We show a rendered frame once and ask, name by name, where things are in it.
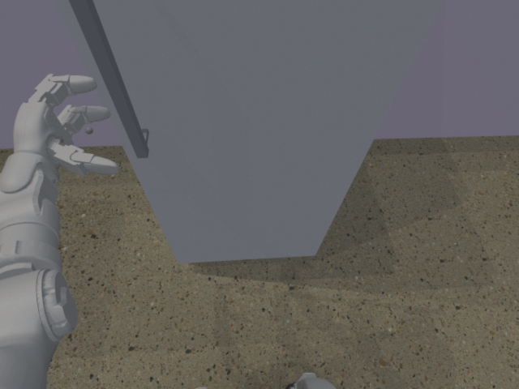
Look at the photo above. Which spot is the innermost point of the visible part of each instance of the left robot upper arm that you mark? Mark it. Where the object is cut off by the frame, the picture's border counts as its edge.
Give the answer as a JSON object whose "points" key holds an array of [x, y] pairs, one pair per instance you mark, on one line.
{"points": [[36, 311]]}

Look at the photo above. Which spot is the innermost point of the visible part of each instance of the fridge door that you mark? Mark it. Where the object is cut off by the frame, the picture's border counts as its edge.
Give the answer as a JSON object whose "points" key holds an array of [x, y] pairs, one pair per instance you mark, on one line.
{"points": [[260, 112]]}

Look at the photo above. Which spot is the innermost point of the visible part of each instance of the right robot shin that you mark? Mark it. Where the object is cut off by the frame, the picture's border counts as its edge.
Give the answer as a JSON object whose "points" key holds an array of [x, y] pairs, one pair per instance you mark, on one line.
{"points": [[307, 375]]}

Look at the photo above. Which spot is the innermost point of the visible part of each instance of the left robot hand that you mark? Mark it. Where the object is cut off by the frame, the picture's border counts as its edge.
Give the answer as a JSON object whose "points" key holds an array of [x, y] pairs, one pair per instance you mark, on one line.
{"points": [[37, 127]]}

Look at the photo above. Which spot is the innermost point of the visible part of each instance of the handle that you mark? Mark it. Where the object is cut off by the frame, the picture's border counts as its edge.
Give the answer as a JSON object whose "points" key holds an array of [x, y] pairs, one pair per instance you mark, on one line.
{"points": [[90, 23]]}

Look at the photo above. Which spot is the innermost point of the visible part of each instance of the left robot forearm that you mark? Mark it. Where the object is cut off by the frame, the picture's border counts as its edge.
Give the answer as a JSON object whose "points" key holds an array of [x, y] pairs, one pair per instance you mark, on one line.
{"points": [[29, 219]]}

